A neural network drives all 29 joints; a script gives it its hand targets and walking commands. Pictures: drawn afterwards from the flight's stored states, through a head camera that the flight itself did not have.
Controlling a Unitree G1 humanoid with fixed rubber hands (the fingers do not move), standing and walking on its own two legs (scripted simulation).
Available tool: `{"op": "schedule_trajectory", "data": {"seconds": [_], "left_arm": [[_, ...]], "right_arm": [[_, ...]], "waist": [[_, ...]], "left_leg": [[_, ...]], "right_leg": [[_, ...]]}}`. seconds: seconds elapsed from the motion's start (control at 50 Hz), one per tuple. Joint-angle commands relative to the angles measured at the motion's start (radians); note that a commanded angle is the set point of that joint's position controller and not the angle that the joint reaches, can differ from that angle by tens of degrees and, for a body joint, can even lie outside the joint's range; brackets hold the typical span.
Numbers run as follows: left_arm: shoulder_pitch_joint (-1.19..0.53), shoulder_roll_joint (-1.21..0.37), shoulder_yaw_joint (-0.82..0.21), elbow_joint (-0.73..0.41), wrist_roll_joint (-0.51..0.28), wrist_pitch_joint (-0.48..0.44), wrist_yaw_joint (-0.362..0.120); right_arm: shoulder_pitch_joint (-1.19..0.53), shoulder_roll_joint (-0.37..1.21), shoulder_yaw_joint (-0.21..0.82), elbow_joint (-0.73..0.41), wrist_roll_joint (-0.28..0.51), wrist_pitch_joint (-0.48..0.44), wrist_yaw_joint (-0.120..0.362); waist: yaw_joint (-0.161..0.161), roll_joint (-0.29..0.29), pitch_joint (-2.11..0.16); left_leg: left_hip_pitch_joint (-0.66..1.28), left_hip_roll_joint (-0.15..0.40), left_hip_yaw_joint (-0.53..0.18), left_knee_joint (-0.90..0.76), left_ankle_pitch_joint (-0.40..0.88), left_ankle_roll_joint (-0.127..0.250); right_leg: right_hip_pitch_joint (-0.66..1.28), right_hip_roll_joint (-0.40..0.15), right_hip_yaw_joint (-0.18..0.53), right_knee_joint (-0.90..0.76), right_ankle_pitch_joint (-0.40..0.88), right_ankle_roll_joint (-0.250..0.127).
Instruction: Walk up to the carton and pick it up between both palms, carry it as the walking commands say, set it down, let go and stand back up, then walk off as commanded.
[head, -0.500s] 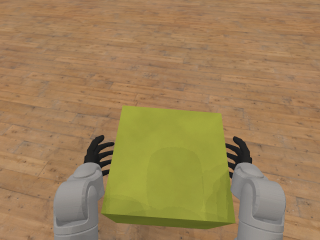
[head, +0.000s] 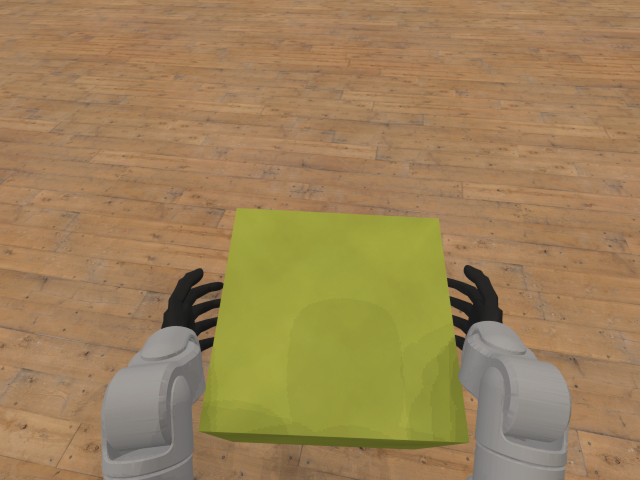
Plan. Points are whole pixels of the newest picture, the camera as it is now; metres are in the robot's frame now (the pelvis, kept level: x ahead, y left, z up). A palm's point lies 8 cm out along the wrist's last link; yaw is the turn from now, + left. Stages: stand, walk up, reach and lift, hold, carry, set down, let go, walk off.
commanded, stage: carry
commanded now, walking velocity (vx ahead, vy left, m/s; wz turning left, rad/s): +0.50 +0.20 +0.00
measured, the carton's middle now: (330, 336) +0.31 +0.00 +0.03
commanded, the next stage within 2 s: none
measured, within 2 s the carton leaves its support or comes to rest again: neither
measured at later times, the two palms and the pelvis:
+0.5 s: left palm (160, 169) +0.57 +0.27 +0.11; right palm (360, 164) +0.57 -0.05 +0.10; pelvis +0.30 +0.12 +0.01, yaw -1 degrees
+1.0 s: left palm (152, 96) +0.84 +0.38 +0.09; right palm (302, 86) +0.86 +0.06 +0.10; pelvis +0.58 +0.21 +0.00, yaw +1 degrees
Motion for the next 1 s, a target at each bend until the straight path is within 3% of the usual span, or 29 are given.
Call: {"op": "schedule_trajectory", "data": {"seconds": [0.0, 0.02, 0.06, 0.08, 0.16, 0.24, 0.26, 0.28, 0.3, 0.32, 0.36, 0.44, 0.5, 0.56, 0.58, 0.6, 0.62, 0.64, 0.66, 0.68, 0.7, 0.72, 0.8, 0.88, 0.9, 0.92, 0.94, 0.96, 0.98], "left_arm": [[-0.505, -0.944, -0.689, -0.146, -0.455, -0.038, -0.215], [-0.445, -0.98, -0.715, -0.135, -0.459, -0.033, -0.214], [-0.487, -0.964, -0.693, -0.141, -0.45, -0.045, -0.214], [-0.496, -0.978, -0.696, -0.154, -0.46, -0.052, -0.218], [-0.487, -0.997, -0.727, -0.217, -0.476, -0.063, -0.212], [-0.419, -0.961, -0.737, -0.207, -0.46, -0.049, -0.215], [-0.435, -0.943, -0.744, -0.216, -0.455, -0.047, -0.214], [-0.414, -0.934, -0.739, -0.191, -0.44, -0.036, -0.214], [-0.462, -0.918, -0.747, -0.186, -0.44, -0.031, -0.214], [-0.482, -0.918, -0.759, -0.198, -0.448, -0.034, -0.223], [-0.463, -0.956, -0.755, -0.18, -0.452, -0.045, -0.231], [-0.516, -0.973, -0.758, -0.207, -0.466, -0.05, -0.228], [-0.514, -0.962, -0.739, -0.159, -0.46, -0.036, -0.223], [-0.537, -0.951, -0.733, -0.182, -0.472, -0.029, -0.222], [-0.524, -0.955, -0.726, -0.163, -0.466, -0.025, -0.216], [-0.52, -0.958, -0.726, -0.194, -0.467, -0.032, -0.215], [-0.471, -0.951, -0.708, -0.165, -0.452, -0.028, -0.215], [-0.515, -0.947, -0.699, -0.167, -0.447, -0.033, -0.217], [-0.469, -0.96, -0.708, -0.159, -0.452, -0.032, -0.215], [-0.462, -0.971, -0.704, -0.16, -0.451, -0.041, -0.212], [-0.494, -0.983, -0.709, -0.169, -0.463, -0.046, -0.215], [-0.523, -0.973, -0.719, -0.207, -0.468, -0.054, -0.218], [-0.503, -1.005, -0.732, -0.238, -0.469, -0.069, -0.217], [-0.418, -0.956, -0.73, -0.214, -0.453, -0.055, -0.21], [-0.473, -0.941, -0.757, -0.241, -0.459, -0.052, -0.209], [-0.442, -0.936, -0.751, -0.189, -0.443, -0.037, -0.212], [-0.48, -0.927, -0.75, -0.179, -0.435, -0.029, -0.217], [-0.492, -0.94, -0.776, -0.198, -0.454, -0.032, -0.228], [-0.492, -0.957, -0.756, -0.185, -0.453, -0.038, -0.233]], "right_arm": [[-0.524, 0.95, 0.81, -0.23, 0.431, 0.011, 0.27], [-0.43, 0.963, 0.803, -0.199, 0.431, 0.014, 0.275], [-0.421, 0.98, 0.786, -0.15, 0.422, 0.007, 0.271], [-0.446, 0.99, 0.801, -0.181, 0.425, -0.004, 0.272], [-0.422, 1.025, 0.802, -0.195, 0.417, -0.017, 0.27], [-0.385, 0.997, 0.795, -0.206, 0.414, -0.013, 0.27], [-0.36, 0.997, 0.785, -0.178, 0.42, -0.01, 0.272], [-0.393, 0.97, 0.775, -0.18, 0.422, -0.007, 0.272], [-0.42, 0.965, 0.762, -0.167, 0.415, -0.006, 0.275], [-0.404, 0.984, 0.772, -0.16, 0.413, -0.009, 0.279], [-0.37, 1.015, 0.79, -0.135, 0.392, -0.006, 0.283], [-0.37, 1.018, 0.777, -0.148, 0.406, -0.013, 0.29], [-0.391, 0.979, 0.77, -0.157, 0.398, 0.0, 0.288], [-0.406, 0.975, 0.774, -0.163, 0.405, 0.011, 0.288], [-0.372, 0.973, 0.761, -0.132, 0.405, 0.015, 0.285], [-0.399, 0.967, 0.775, -0.164, 0.421, 0.013, 0.288], [-0.426, 0.956, 0.776, -0.178, 0.424, 0.018, 0.284], [-0.455, 0.968, 0.808, -0.198, 0.422, 0.021, 0.281], [-0.385, 0.985, 0.804, -0.157, 0.426, 0.025, 0.284], [-0.379, 1.011, 0.796, -0.138, 0.427, 0.019, 0.28], [-0.347, 1.011, 0.77, -0.108, 0.415, 0.01, 0.283], [-0.369, 1.011, 0.78, -0.132, 0.417, 0.0, 0.283], [-0.393, 1.05, 0.808, -0.185, 0.421, -0.019, 0.285], [-0.339, 1.018, 0.787, -0.161, 0.417, -0.012, 0.283], [-0.331, 1.001, 0.769, -0.168, 0.421, -0.014, 0.286], [-0.347, 0.961, 0.747, -0.139, 0.408, -0.01, 0.281], [-0.385, 0.981, 0.759, -0.135, 0.408, -0.008, 0.282], [-0.359, 0.999, 0.765, -0.145, 0.406, -0.009, 0.291], [-0.342, 1.031, 0.785, -0.115, 0.399, -0.004, 0.29]], "waist": [[0.035, -0.402, -0.548], [0.04, -0.384, -0.565], [0.03, -0.187, -0.507], [0.03, -0.162, -0.482], [0.03, -0.225, -0.36], [-0.007, -0.227, -0.472], [-0.035, -0.157, -0.566], [-0.028, 0.066, -0.628], [-0.029, 0.282, -0.56], [-0.036, 0.266, -0.573], [-0.031, 0.038, -0.49], [-0.029, 0.089, -0.392], [-0.024, 0.086, -0.342], [-0.014, 0.104, -0.358], [-0.003, 0.079, -0.405], [0.026, 0.066, -0.514], [0.052, -0.083, -0.583], [0.028, -0.425, -0.533], [0.039, -0.388, -0.577], [0.034, -0.26, -0.587], [0.028, -0.163, -0.56], [0.026, -0.134, -0.502], [0.025, -0.221, -0.384], [-0.01, -0.226, -0.488], [-0.048, -0.111, -0.567], [-0.03, 0.171, -0.605], [-0.036, 0.307, -0.53], [-0.033, 0.246, -0.53], [-0.032, 0.096, -0.506]], "left_leg": [[-0.503, -0.025, -0.063, 0.539, 0.326, -0.068], [-0.68, -0.049, -0.199, 0.619, -0.032, -0.06], [-0.747, 0.044, -0.23, 0.61, 0.017, -0.044], [-0.722, 0.067, -0.218, 0.5, 0.031, -0.049], [-0.584, 0.07, -0.092, 0.125, 0.08, -0.074], [0.033, -0.093, 0.16, -0.207, 0.412, -0.064], [0.27, -0.037, 0.076, -0.174, 0.391, -0.03], [0.467, 0.219, -0.327, -0.183, 0.408, 0.047], [0.528, 0.348, -0.61, -0.265, 0.622, 0.117], [0.547, 0.37, -0.623, -0.221, 0.752, 0.182], [0.447, 0.358, -0.447, -0.19, 0.78, 0.163], [0.305, 0.307, -0.355, -0.282, 0.623, 0.144], [0.23, 0.283, -0.273, -0.282, 0.669, 0.142], [0.201, 0.213, -0.157, -0.152, 0.953, 0.098], [0.148, 0.178, -0.09, -0.019, 1.18, 0.058], [0.004, 0.156, -0.039, 0.144, 1.178, 0.008], [-0.25, 0.098, -0.052, 0.33, 0.95, -0.033], [-0.548, -0.051, -0.095, 0.558, 0.179, -0.059], [-0.655, -0.037, -0.259, 0.692, -0.014, -0.044], [-0.687, 0.017, -0.295, 0.735, 0.04, -0.045], [-0.686, 0.067, -0.28, 0.646, 0.059, -0.047], [-0.686, 0.089, -0.239, 0.475, 0.053, -0.045], [-0.473, 0.066, -0.1, 0.095, 0.079, -0.07], [0.056, -0.06, 0.12, -0.222, 0.403, -0.057], [0.304, 0.006, 0.025, -0.165, 0.364, -0.013], [0.443, 0.271, -0.397, -0.216, 0.449, 0.055], [0.518, 0.363, -0.644, -0.284, 0.665, 0.141], [0.484, 0.376, -0.605, -0.24, 0.735, 0.188], [0.457, 0.376, -0.528, -0.208, 0.757, 0.187]], "right_leg": [[0.798, -0.389, 0.554, -0.293, 0.71, -0.224], [0.947, -0.425, 0.621, -0.226, 0.968, -0.307], [0.95, -0.406, 0.455, -0.214, 0.899, -0.218], [0.898, -0.387, 0.413, -0.253, 0.778, -0.189], [0.723, -0.322, 0.173, -0.251, 0.84, -0.126], [0.4, -0.193, -0.109, 0.047, 0.934, -0.029], [0.238, -0.171, -0.098, 0.204, 0.744, -0.011], [-0.024, -0.085, -0.054, 0.437, 0.199, 0.013], [-0.26, 0.049, -0.017, 0.567, -0.309, 0.008], [-0.307, 0.009, 0.05, 0.635, -0.316, -0.017], [-0.316, -0.074, 0.049, 0.589, -0.199, -0.01], [-0.238, -0.065, -0.005, 0.293, -0.17, -0.001], [-0.161, -0.029, -0.061, 0.108, -0.13, -0.011], [0.022, 0.057, -0.16, -0.065, -0.054, -0.032], [0.195, 0.078, -0.165, -0.141, 0.033, -0.05], [0.453, 0.022, -0.08, -0.215, 0.146, -0.079], [0.69, -0.153, 0.185, -0.222, 0.216, -0.146], [0.792, -0.421, 0.611, -0.318, 0.685, -0.255], [0.916, -0.441, 0.638, -0.242, 0.873, -0.32], [0.953, -0.421, 0.525, -0.193, 0.926, -0.279], [0.895, -0.412, 0.448, -0.227, 0.758, -0.23], [0.862, -0.378, 0.38, -0.252, 0.674, -0.192], [0.599, -0.325, 0.146, -0.283, 0.664, -0.137], [0.364, -0.18, -0.111, 0.006, 0.756, -0.025], [0.159, -0.161, -0.094, 0.178, 0.56, -0.009], [-0.079, -0.059, -0.067, 0.409, 0.027, 0.016], [-0.298, 0.054, -0.023, 0.521, -0.336, 0.0], [-0.316, -0.007, 0.034, 0.569, -0.318, -0.02], [-0.314, -0.053, 0.047, 0.532, -0.271, -0.016]]}}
